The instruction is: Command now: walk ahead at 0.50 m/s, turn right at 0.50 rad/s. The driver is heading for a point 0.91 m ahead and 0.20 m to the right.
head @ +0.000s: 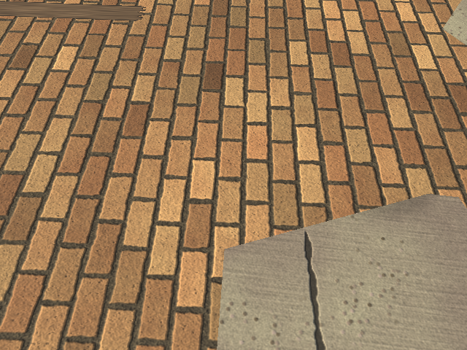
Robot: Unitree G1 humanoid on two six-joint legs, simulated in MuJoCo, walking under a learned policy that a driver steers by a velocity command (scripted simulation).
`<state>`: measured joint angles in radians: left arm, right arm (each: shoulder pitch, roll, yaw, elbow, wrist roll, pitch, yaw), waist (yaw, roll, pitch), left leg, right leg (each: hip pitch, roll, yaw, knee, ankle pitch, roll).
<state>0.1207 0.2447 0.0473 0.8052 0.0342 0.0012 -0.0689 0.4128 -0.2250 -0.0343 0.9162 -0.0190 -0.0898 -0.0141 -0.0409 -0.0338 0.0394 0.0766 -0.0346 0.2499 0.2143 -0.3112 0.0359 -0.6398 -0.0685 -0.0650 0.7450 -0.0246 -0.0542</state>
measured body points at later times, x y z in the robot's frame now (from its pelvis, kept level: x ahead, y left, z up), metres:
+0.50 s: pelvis +0.27 -0.05 +0.01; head +0.30 -0.07 +0.45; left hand +0.35 +0.23 -0.11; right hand +0.38 -0.33 -0.10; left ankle +0.47 +0.08 -0.68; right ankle +0.18 -0.08 -0.74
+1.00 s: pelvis +0.53 -0.10 +0.01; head +0.56 -0.10 +0.46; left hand +0.80 +0.03 -0.10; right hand +0.39 -0.33 -0.12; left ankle +0.53 +0.01 -0.74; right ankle +0.56 -0.27 -0.69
